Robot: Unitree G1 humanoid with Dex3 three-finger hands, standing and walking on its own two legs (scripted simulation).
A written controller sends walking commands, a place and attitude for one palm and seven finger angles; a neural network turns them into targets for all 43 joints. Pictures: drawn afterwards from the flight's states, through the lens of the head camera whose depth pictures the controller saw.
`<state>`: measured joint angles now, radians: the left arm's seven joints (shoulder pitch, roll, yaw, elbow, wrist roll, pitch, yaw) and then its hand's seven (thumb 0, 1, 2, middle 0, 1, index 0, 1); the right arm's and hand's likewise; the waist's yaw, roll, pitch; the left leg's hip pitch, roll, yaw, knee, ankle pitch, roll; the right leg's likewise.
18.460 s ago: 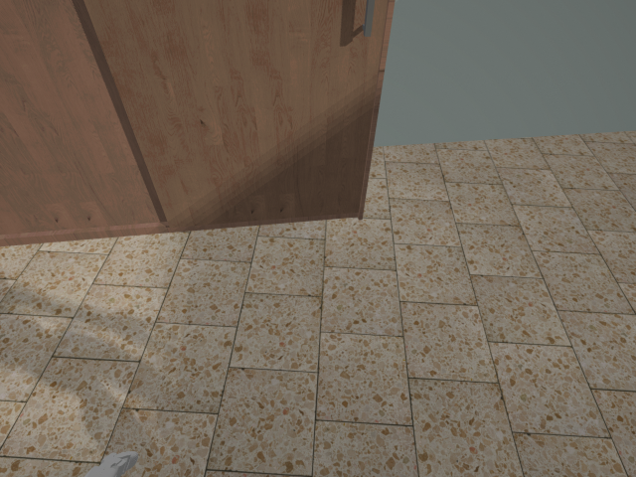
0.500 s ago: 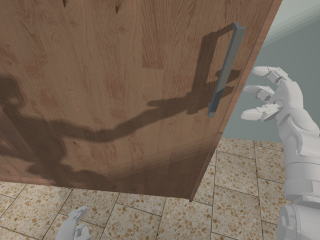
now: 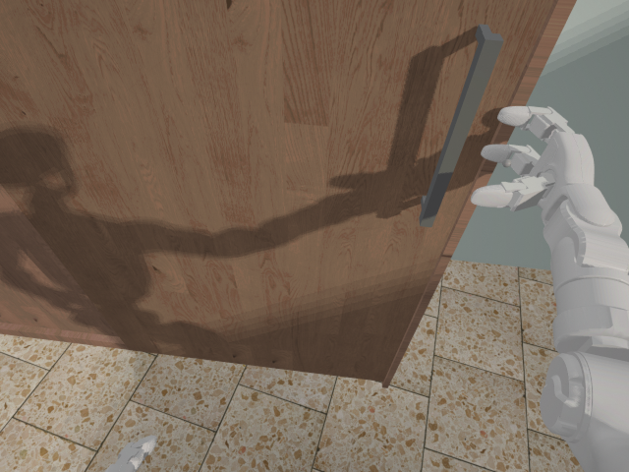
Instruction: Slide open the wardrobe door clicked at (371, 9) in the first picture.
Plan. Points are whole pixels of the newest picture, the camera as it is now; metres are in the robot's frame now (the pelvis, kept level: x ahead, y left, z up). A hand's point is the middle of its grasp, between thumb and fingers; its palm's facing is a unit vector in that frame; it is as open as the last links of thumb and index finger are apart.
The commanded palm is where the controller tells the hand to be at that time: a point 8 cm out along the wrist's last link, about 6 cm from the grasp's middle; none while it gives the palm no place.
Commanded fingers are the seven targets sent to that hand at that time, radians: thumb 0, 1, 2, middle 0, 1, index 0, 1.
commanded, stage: move the hooked fingers beside the handle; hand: right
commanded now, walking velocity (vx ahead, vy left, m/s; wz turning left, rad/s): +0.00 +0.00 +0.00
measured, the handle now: (450, 141) +0.50 -0.12 +0.19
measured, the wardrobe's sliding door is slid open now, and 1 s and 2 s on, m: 0.00 0.00 0.00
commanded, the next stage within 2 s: feel for the door with the fingertips in 1.24 s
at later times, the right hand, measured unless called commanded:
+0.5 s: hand (507, 169) +0.44 -0.18 +0.19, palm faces +0.02 +1.00 +0.01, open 14.0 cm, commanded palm +0.42 -0.22 +0.20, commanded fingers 0.00 0.50 -0.30 0.30 1.20 0.30 1.20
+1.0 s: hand (501, 160) +0.44 -0.16 +0.21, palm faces +0.02 +1.00 +0.00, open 14.0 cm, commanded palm +0.42 -0.22 +0.20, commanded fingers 0.00 0.50 -0.30 0.30 1.20 0.30 1.20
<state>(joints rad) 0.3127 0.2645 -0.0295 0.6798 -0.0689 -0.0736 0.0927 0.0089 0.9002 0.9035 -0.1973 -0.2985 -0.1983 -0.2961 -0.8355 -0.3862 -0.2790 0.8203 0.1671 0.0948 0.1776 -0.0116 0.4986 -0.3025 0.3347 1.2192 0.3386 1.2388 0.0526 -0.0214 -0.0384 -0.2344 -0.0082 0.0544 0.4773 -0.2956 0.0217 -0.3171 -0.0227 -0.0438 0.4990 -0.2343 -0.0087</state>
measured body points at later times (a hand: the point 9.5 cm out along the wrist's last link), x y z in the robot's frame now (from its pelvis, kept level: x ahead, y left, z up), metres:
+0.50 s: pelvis -0.01 -0.01 +0.00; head +0.00 +0.00 +0.45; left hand +0.09 +0.25 -0.11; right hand +0.44 -0.23 +0.19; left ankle -0.03 +0.10 -0.74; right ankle +0.01 -0.12 -0.74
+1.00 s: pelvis -0.01 +0.00 +0.00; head +0.00 +0.01 +0.45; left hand +0.08 +0.26 -0.11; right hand +0.43 -0.22 +0.21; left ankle -0.03 +0.10 -0.74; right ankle +0.01 -0.12 -0.74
